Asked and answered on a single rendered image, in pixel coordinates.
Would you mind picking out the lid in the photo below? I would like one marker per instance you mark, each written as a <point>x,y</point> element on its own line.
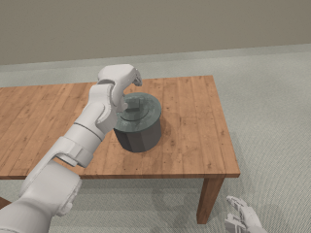
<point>136,122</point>

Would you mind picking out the table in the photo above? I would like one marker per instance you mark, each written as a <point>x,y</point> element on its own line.
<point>194,143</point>

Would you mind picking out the robot left forearm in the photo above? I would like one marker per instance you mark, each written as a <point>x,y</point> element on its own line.
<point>79,143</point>

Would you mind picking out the robot right hand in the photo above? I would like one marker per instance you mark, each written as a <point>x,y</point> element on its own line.
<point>248,217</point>

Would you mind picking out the knob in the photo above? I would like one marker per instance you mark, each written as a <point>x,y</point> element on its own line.
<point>133,105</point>

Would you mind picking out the robot left hand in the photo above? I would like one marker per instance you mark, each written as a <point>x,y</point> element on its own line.
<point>126,74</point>

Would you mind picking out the pot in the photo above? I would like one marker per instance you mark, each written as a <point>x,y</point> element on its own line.
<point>142,141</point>

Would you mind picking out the left robot upper arm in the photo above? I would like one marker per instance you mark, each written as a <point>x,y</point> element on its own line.
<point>52,193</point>

